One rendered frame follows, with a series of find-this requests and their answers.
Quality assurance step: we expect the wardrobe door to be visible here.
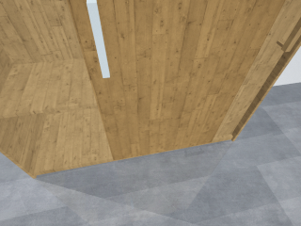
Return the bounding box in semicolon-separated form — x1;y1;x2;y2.
67;0;286;161
214;0;301;137

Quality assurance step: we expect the handle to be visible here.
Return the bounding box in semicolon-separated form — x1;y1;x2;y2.
87;0;110;78
281;17;301;53

